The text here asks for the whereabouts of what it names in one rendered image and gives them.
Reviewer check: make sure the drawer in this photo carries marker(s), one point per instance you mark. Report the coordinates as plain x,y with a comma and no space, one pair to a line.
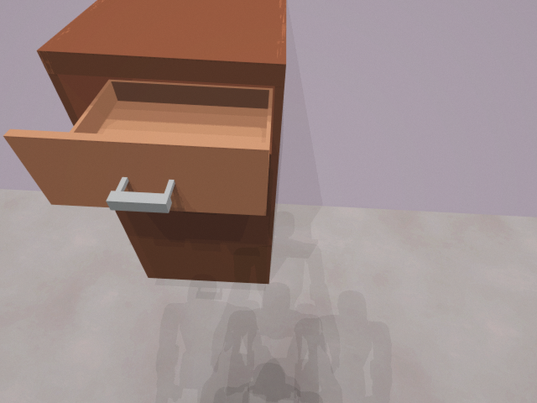
214,141

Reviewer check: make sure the cabinet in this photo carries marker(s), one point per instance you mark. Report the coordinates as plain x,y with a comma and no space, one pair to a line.
206,42

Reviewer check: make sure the handle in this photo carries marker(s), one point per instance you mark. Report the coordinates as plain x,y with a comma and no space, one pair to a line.
121,200

